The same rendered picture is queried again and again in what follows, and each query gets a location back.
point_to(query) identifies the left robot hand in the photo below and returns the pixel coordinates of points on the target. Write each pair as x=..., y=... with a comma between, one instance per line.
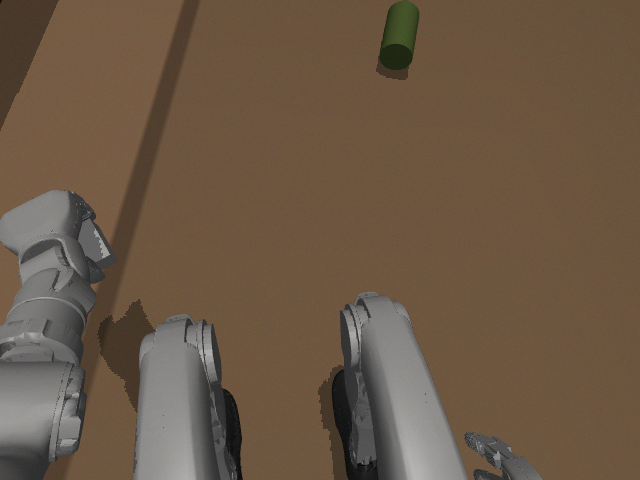
x=54, y=212

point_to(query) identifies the left robot foot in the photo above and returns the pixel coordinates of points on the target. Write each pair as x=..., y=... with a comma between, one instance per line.
x=233, y=434

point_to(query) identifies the right robot hand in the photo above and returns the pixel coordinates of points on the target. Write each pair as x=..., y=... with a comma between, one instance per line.
x=499, y=455

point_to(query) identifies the left robot arm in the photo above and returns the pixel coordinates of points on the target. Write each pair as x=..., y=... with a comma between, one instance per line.
x=42, y=403

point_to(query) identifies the right robot foot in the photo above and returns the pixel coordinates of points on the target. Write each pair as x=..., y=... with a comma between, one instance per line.
x=342, y=415

